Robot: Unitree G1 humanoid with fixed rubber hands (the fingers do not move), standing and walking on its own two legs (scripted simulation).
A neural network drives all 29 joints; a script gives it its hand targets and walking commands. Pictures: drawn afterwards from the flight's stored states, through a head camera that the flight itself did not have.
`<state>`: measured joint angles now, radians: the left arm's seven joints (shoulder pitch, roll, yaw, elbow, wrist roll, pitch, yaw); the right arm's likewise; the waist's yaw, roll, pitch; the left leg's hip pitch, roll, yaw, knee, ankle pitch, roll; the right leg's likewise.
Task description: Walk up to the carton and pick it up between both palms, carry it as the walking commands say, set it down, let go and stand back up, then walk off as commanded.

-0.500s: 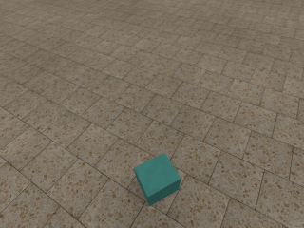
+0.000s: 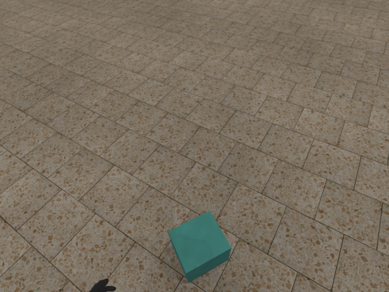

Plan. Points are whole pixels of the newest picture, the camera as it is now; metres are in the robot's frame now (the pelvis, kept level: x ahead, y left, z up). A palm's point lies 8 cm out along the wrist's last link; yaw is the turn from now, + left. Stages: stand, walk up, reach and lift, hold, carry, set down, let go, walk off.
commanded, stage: walk up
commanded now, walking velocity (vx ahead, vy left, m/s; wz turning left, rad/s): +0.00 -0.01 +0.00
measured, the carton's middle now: (199, 246) +0.44 +0.02 -0.68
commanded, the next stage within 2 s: stand in 1.62 s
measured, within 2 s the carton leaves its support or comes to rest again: neither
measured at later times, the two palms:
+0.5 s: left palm out of the picture +0.10 +0.15 -0.12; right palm out of the picture -0.01 -0.36 -0.14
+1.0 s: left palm out of the picture +0.01 +0.13 -0.14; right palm (355, 271) +0.20 -0.33 -0.12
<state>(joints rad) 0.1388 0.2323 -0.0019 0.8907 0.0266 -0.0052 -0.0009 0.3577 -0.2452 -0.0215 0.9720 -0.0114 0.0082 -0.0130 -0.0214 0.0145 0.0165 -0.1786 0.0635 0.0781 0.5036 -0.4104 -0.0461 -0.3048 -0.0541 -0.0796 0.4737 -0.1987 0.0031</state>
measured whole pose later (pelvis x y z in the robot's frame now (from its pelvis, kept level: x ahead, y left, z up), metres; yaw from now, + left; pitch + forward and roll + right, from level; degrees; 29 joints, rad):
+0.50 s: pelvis +0.02 -0.10 -0.01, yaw +6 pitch +1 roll +1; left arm 0.13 0.22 0.00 0.89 0.03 0.05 -0.02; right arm 0.41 -0.24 -0.02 0.97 -0.01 0.05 -0.05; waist -0.02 0.02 0.06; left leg -0.32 0.11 -0.01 0.81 -0.52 -0.06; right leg -0.32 -0.07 -0.08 0.56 -0.26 0.00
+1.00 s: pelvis +0.05 -0.11 +0.00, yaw +20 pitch +2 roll -3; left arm 0.26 0.22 0.00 0.89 0.03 0.05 0.02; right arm 0.17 -0.23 -0.03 0.95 -0.01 -0.02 -0.03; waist -0.02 0.00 0.05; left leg -0.32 0.07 -0.02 0.54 -0.26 -0.01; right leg -0.36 -0.03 -0.11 0.83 -0.49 -0.02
